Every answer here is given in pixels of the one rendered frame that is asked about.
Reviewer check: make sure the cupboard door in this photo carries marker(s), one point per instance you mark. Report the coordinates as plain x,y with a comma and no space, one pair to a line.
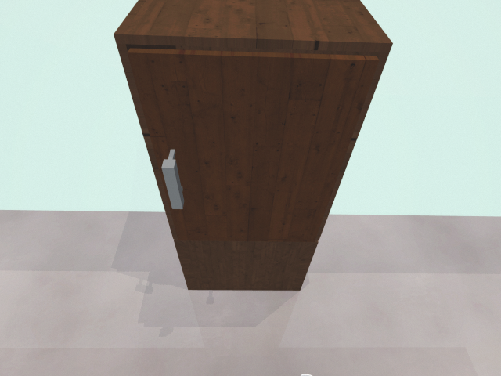
259,137

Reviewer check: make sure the handle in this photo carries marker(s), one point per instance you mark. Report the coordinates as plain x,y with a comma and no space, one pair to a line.
172,180

